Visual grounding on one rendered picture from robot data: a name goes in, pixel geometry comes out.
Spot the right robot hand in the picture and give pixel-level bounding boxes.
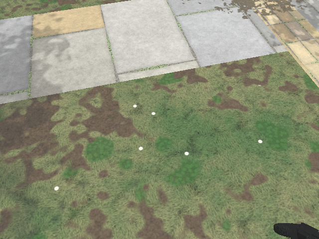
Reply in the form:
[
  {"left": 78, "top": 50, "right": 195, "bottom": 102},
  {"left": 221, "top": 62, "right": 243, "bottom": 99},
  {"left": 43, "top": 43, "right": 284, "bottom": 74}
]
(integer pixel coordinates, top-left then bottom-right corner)
[{"left": 273, "top": 222, "right": 319, "bottom": 239}]

